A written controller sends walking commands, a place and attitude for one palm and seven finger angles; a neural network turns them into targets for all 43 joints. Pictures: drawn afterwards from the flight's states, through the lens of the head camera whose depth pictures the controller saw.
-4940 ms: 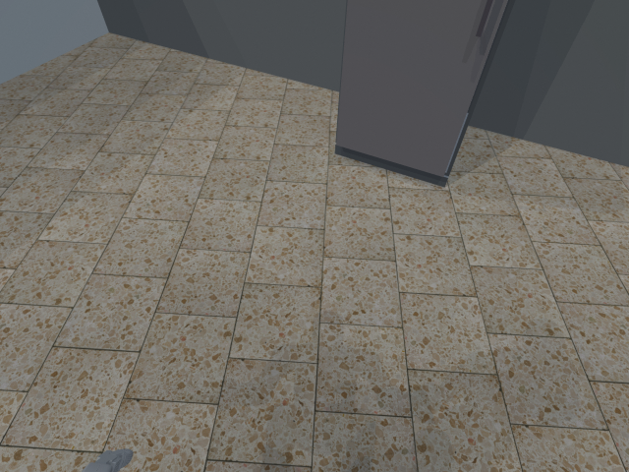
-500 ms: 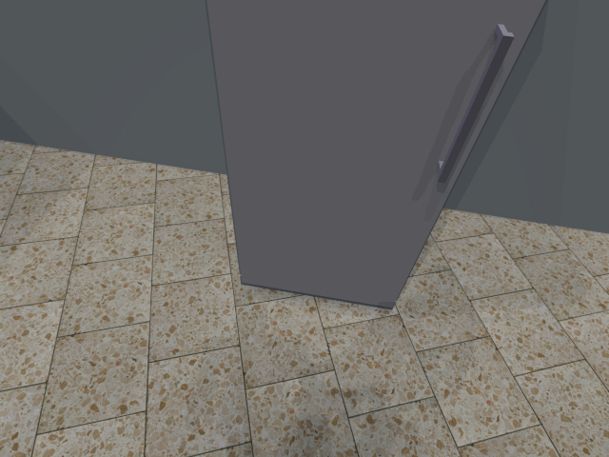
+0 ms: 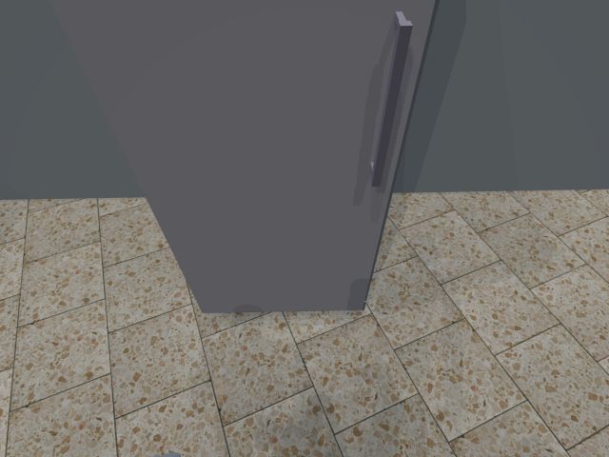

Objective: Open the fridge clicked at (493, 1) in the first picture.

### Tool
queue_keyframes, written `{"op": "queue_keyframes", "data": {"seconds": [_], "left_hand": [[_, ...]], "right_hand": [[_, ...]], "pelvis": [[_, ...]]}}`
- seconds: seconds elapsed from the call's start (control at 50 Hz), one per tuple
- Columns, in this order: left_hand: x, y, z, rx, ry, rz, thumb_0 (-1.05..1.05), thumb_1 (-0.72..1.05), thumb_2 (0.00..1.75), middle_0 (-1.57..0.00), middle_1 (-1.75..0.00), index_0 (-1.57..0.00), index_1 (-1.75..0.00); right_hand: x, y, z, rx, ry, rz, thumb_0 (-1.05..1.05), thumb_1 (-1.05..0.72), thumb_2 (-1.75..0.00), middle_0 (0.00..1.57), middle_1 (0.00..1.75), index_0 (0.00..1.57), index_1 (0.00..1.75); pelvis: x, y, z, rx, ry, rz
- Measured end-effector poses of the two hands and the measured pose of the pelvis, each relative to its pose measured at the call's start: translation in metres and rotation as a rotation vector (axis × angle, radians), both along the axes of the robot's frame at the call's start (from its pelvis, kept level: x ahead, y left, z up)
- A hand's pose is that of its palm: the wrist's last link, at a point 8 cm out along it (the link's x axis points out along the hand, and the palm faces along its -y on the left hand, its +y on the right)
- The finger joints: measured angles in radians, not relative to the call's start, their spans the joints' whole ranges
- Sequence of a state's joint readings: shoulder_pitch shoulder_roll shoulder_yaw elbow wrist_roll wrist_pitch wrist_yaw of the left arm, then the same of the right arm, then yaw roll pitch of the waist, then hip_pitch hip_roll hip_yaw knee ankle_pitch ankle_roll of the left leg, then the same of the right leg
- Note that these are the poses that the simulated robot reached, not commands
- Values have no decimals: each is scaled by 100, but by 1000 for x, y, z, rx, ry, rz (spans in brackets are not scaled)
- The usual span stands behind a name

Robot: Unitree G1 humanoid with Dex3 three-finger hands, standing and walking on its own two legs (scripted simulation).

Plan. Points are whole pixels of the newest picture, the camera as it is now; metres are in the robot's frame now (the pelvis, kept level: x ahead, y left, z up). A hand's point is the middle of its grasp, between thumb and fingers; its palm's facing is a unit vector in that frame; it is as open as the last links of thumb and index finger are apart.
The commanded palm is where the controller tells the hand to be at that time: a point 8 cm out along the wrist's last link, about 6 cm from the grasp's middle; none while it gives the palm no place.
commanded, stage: take the last steps up to it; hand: right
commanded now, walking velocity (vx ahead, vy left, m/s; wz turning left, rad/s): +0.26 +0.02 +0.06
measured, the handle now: (385, 111) +0.62 -0.14 +0.12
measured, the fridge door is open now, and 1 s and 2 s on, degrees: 0 0 0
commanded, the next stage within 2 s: come to a stop and stand still in 0.30 s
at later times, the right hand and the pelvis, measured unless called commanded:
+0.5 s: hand (410, 399) +0.23 -0.16 -0.15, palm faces -0.01 +0.97 -0.23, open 7.3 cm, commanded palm none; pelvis +0.14 +0.02 +0.00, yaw +1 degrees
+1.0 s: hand (461, 446) +0.17 -0.23 -0.17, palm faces +0.00 +0.98 -0.18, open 7.4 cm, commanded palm none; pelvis +0.14 -0.04 +0.02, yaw +3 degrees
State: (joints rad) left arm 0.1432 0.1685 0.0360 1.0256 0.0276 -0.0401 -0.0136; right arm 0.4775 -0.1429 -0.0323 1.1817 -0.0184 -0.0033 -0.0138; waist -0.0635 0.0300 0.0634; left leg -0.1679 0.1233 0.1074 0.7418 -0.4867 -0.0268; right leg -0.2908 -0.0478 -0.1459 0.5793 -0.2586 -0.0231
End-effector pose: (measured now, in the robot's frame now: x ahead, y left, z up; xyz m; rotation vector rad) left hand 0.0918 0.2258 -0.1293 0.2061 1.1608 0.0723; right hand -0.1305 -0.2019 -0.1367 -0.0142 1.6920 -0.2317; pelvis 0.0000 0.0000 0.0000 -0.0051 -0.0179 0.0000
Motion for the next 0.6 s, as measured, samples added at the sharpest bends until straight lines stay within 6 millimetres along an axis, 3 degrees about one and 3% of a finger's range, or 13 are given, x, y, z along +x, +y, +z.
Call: {"op": "queue_keyframes", "data": {"seconds": [0.06, 0.18, 0.28, 0.36, 0.44, 0.52, 0.6], "left_hand": [[6, -13, 6, -6, -25, 47, 0, 92, 90, -20, -30, -20, -29], [0, -5, 11, 23, 34, 115, -2, 95, 90, -20, -30, -20, -30], [-22, -4, -2, -7, 171, 156, -1, 93, 90, -20, -30, -20, -30], [-34, -1, -20, -48, 278, 199, 0, 92, 90, -20, -30, -20, -29], [-25, 4, -27, -67, 341, 208, 0, 92, 90, -20, -30, -20, -29], [7, 6, -19, -57, 309, 205, 1, 91, 90, -20, -30, -19, -29], [41, 2, -15, -48, 258, 194, 0, 91, 90, -20, -30, -19, -29]], "right_hand": [[39, -15, -1, 2, -35, 42, 1, -91, -90, 20, 30, 20, 30], [163, -36, 3, -35, -268, 120, 1, -91, -90, 20, 30, 20, 30], [263, -39, 13, -82, -434, 186, 1, -92, -90, 20, 30, 20, 30], [328, -30, 16, -111, -523, 244, 1, -92, -90, 20, 30, 20, 30], [355, -16, 16, -116, -561, 251, 1, -91, -90, 20, 30, 20, 30], [353, -5, 16, -92, -497, 241, 0, -91, -90, 20, 30, 20, 30], [350, -14, 13, -99, -447, 219, 0, -94, -90, 20, 30, 21, 30]], "pelvis": [[14, -7, 5, -2, -7, 19], [45, -13, 14, -11, -2, 25], [75, -6, 12, -21, -6, 23], [105, 8, 2, -26, -15, 27], [125, 17, -2, -2, -23, 20], [140, 17, 7, 5, -15, 26], [148, 11, 9, 9, -8, 30]]}}
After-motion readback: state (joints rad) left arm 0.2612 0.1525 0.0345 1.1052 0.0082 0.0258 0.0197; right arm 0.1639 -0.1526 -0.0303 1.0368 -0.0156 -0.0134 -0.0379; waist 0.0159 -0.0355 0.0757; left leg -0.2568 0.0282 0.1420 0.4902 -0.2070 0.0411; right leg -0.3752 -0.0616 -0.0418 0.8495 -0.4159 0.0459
